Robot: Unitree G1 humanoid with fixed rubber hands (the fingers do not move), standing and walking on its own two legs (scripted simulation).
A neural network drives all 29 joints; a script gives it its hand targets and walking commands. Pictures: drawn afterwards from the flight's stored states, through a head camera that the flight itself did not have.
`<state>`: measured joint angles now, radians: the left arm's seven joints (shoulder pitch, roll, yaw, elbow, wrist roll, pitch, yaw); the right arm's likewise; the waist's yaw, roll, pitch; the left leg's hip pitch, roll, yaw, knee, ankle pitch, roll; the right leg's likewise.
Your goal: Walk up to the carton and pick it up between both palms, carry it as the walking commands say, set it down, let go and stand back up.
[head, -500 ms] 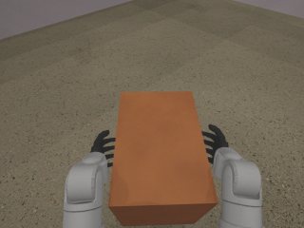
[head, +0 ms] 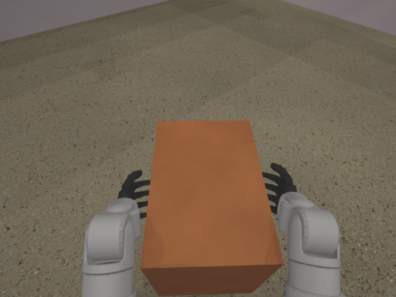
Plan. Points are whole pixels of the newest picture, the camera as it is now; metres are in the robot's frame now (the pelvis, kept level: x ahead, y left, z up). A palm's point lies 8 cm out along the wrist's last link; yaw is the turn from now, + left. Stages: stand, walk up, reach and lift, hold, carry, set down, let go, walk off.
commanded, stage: carry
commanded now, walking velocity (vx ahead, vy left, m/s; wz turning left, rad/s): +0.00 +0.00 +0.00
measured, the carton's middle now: (204, 207) +0.30 +0.00 +0.00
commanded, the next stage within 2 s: hold in 0.12 s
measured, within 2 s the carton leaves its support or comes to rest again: neither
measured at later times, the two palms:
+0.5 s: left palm (135, 221) +0.26 +0.14 +0.02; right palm (280, 216) +0.27 -0.15 +0.04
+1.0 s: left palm (135, 214) +0.26 +0.13 +0.04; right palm (284, 211) +0.27 -0.16 +0.05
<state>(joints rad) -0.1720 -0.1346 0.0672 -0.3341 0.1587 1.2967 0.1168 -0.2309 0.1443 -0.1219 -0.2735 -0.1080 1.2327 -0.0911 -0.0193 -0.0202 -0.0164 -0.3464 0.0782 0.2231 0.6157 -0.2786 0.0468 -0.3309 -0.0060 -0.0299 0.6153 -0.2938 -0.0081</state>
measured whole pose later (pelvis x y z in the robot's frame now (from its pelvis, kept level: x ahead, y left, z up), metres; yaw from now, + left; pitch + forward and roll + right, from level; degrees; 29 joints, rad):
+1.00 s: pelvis -0.05 +0.00 +0.00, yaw +1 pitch -4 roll +0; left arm -0.43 -0.16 0.26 0.39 0.20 0.73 0.12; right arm -0.46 0.14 -0.34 0.42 -0.29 0.67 -0.01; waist -0.02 0.00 0.04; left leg -0.31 0.00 0.08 0.55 -0.16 0.04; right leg -0.30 0.03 0.04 0.58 -0.20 -0.01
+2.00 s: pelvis -0.05 -0.02 -0.02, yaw +1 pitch +5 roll +2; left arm -0.47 -0.17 0.42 0.55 0.27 0.26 0.06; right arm -0.48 0.21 -0.42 0.62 -0.33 0.21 -0.10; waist -0.02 -0.03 0.26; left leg -0.59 -0.01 0.07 0.72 -0.23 0.04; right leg -0.60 0.03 0.05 0.81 -0.30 -0.03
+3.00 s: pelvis -0.07 -0.02 -0.17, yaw +3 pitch +30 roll +3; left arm -0.73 -0.03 0.27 0.66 0.20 0.11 0.15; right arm -0.73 0.10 -0.33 0.65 -0.13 0.09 -0.21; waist -0.01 -0.06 0.05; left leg -1.51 -0.01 0.07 1.42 -0.44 0.03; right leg -1.51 0.03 0.04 1.49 -0.51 -0.02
